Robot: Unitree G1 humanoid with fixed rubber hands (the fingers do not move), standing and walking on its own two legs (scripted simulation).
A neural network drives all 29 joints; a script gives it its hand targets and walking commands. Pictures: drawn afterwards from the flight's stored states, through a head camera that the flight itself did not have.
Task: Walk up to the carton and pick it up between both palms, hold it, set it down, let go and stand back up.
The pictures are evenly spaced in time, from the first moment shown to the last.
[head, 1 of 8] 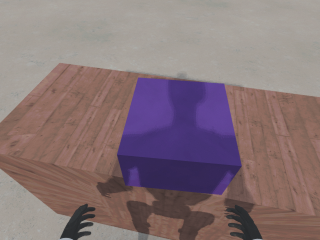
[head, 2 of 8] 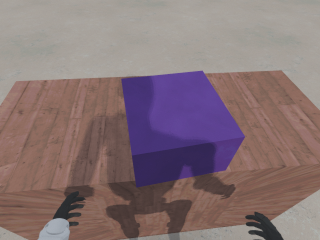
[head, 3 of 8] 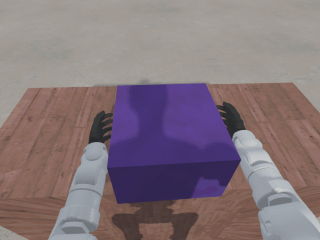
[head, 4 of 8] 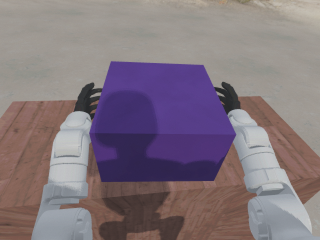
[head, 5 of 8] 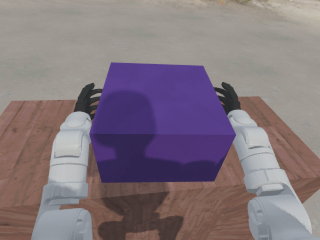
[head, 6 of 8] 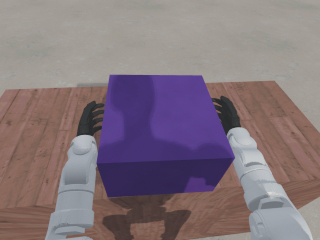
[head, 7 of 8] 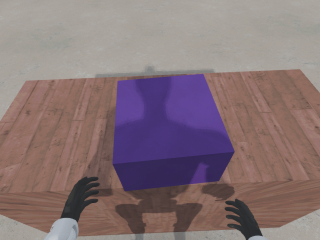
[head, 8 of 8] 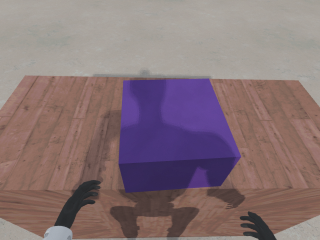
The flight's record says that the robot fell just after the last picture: no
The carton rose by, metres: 0.15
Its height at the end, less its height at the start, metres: +0.00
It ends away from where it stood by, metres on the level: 0.01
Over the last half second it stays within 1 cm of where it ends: yes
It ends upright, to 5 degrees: yes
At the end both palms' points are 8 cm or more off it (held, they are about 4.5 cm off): yes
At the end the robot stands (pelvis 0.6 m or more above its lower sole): yes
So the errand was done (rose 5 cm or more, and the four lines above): yes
